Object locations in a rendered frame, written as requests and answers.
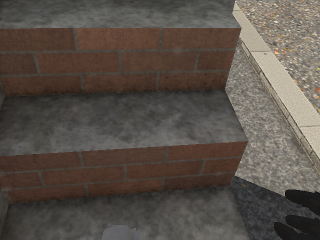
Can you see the robot right hand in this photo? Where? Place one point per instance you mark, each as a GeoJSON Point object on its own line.
{"type": "Point", "coordinates": [310, 228]}

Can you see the left robot thigh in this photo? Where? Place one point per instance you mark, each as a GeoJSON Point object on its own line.
{"type": "Point", "coordinates": [121, 232]}

